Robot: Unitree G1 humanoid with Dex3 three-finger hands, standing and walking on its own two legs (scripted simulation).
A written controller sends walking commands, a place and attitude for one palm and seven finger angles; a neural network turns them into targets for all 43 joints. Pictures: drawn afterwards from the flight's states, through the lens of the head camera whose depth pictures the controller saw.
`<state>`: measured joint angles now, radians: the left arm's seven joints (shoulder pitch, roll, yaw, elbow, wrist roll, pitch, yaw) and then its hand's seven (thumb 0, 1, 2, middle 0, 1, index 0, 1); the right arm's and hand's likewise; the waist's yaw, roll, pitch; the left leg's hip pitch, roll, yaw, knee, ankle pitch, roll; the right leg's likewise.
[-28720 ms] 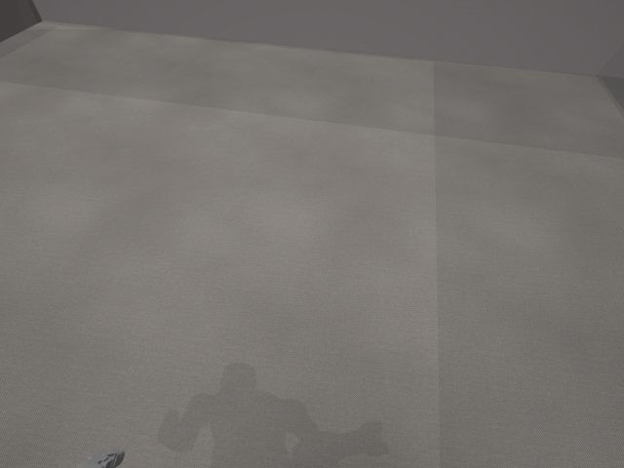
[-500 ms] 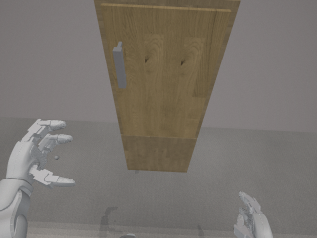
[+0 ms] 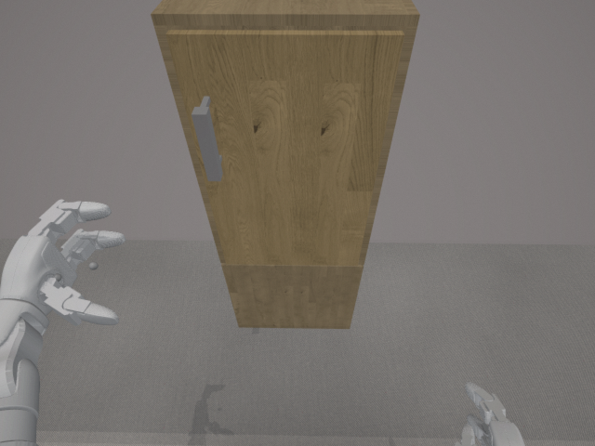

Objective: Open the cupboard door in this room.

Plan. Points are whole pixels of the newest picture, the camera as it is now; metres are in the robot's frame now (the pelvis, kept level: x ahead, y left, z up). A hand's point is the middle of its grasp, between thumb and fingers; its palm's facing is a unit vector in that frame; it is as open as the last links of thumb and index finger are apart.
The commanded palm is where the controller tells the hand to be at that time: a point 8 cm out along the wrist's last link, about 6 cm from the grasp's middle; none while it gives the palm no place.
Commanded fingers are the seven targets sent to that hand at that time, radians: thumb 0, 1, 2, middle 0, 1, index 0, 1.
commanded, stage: raise the hand with hooked fingers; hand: left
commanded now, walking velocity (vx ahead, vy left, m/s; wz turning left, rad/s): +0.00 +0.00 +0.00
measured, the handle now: (210, 139) +0.59 +0.20 +0.10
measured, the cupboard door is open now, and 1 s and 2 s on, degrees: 0 0 0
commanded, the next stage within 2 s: move the hooked fingers beside the handle in 0.32 s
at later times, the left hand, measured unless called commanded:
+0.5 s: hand (99, 268) +0.29 +0.27 +0.11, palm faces +0.07 -1.00 -0.01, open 14.0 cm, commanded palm +0.27 +0.31 +0.12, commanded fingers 0.00 -0.50 0.30 -0.30 -1.20 -0.30 -1.20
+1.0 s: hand (133, 219) +0.38 +0.26 +0.11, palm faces +0.05 -1.00 +0.00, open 14.0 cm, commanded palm +0.35 +0.31 +0.11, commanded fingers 0.00 -0.50 0.30 -0.30 -1.20 -0.30 -1.20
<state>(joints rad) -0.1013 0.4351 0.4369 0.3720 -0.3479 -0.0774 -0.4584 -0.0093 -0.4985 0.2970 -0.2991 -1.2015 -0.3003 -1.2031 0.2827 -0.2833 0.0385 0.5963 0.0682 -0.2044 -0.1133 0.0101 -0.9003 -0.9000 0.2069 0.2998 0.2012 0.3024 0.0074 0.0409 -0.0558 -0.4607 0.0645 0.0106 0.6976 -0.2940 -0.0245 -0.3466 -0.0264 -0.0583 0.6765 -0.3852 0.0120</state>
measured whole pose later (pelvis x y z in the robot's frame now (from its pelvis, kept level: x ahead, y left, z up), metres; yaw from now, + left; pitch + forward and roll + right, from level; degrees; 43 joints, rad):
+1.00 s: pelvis -0.01 +0.00 +0.00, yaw -1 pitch +6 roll -1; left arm -0.46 0.46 0.41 0.74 -0.25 -0.16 -0.38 -0.01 -0.50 0.30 -0.30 -1.20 -0.30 -1.20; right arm 0.32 -0.27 0.04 0.62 0.05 -0.12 -0.10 0.01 -0.90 -0.90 0.21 0.30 0.20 0.30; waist -0.04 0.02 -0.05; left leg -0.54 0.07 0.02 0.73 -0.29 -0.02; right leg -0.43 -0.02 -0.04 0.72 -0.38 0.01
